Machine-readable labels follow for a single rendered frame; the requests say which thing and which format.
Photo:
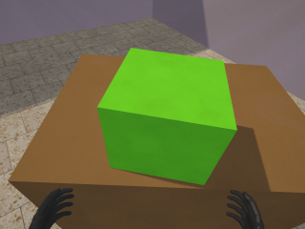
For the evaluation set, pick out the carton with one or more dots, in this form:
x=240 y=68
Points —
x=167 y=115

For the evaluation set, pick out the robot right hand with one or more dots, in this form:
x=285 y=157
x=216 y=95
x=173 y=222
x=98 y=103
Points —
x=250 y=215

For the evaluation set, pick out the robot left hand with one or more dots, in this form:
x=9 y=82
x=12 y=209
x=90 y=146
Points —
x=46 y=215

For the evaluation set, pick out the pedestal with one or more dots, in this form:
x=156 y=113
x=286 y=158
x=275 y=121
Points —
x=265 y=159

